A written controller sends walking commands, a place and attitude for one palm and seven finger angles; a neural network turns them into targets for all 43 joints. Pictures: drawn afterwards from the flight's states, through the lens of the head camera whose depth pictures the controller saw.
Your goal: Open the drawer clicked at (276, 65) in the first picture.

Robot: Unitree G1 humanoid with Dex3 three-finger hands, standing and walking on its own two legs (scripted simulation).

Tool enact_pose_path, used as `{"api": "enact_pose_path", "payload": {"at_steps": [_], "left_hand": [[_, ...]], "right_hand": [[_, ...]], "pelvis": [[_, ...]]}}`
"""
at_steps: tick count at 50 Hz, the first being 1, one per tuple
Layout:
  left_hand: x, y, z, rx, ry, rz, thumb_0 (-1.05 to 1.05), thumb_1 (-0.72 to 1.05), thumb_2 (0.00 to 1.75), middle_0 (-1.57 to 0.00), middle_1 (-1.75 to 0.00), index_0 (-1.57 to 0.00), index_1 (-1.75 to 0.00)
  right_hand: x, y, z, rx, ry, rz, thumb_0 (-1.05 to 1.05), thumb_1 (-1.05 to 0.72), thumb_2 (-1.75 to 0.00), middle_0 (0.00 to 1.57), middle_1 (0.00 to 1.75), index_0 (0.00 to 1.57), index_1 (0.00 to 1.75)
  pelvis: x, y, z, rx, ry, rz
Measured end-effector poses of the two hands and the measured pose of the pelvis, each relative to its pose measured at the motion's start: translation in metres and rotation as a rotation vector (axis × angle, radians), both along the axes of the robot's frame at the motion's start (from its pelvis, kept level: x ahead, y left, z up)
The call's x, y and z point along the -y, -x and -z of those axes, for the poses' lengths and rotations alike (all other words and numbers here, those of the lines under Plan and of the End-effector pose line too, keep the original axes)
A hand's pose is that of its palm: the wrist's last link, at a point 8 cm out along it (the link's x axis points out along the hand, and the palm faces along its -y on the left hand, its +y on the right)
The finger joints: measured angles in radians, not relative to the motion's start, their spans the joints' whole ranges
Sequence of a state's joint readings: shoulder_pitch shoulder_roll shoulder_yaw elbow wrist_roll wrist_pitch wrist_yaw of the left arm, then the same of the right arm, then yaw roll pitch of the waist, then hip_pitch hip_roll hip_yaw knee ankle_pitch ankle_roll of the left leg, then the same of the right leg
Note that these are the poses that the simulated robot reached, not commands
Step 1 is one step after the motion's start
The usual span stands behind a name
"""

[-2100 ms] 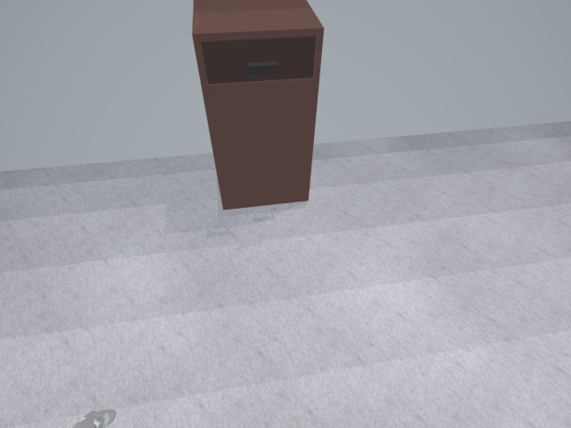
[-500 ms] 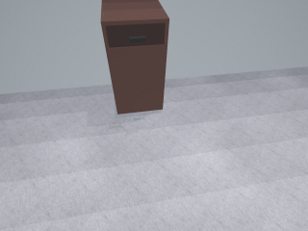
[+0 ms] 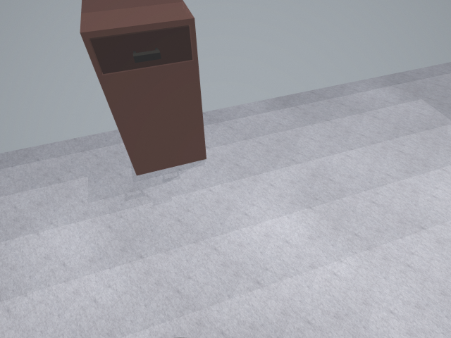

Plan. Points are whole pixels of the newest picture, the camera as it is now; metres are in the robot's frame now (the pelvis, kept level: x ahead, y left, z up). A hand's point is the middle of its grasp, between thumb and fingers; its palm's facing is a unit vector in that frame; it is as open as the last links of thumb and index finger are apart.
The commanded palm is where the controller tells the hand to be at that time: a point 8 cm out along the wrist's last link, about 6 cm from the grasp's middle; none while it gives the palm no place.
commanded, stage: walk to a spot facing it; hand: left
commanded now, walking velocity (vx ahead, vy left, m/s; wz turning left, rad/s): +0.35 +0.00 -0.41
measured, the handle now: (146, 53) +1.08 +0.43 -0.04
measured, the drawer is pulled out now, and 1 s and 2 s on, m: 0.00 0.00 0.00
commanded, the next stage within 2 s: none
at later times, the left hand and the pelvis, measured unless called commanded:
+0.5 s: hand (125, 283) +0.25 +0.27 -0.18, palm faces -0.14 -0.97 -0.17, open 7.3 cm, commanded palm none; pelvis +0.22 +0.07 +0.00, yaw -14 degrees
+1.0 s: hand (207, 180) +0.57 +0.12 -0.17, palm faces -0.49 -0.85 -0.17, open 7.3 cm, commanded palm none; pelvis +0.38 +0.02 -0.02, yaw -30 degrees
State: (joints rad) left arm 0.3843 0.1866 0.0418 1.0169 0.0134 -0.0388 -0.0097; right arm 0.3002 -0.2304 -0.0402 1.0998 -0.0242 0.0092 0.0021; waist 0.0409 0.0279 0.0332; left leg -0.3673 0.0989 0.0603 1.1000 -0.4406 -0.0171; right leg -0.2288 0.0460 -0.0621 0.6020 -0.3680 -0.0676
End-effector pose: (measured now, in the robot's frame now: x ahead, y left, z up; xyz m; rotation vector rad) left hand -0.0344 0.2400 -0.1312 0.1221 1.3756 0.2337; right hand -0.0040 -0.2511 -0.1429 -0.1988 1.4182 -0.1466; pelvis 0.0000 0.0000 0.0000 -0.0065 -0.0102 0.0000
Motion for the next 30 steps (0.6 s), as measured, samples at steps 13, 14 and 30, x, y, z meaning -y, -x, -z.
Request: {"api": "enact_pose_path", "payload": {"at_steps": [13,14,30], "left_hand": [[-0.003,-0.074,-0.004,-0.143,0.062,0.072,0.00,0.91,0.89,-0.20,-0.30,-0.21,-0.30],[-0.008,-0.085,-0.001,-0.144,0.061,0.072,0.00,0.91,0.89,-0.20,-0.30,-0.21,-0.30],[-0.075,-0.404,0.000,0.137,0.047,0.329,0.00,0.92,0.90,-0.19,-0.30,-0.20,-0.29]], "right_hand": [[-0.035,-0.194,-0.030,0.323,-0.020,0.044,0.00,-0.91,-0.90,0.20,0.30,0.19,0.30],[-0.041,-0.210,-0.029,0.334,-0.021,0.038,0.00,-0.91,-0.90,0.20,0.30,0.19,0.30],[-0.087,-0.225,-0.044,0.226,0.114,0.321,-0.02,-0.94,-0.90,0.21,0.30,0.20,0.30]], "pelvis": [[-0.026,-0.102,-0.011,-0.031,0.016,0.114],[-0.030,-0.112,-0.008,-0.032,0.020,0.119],[-0.081,-0.259,-0.016,0.008,0.027,0.310]]}}
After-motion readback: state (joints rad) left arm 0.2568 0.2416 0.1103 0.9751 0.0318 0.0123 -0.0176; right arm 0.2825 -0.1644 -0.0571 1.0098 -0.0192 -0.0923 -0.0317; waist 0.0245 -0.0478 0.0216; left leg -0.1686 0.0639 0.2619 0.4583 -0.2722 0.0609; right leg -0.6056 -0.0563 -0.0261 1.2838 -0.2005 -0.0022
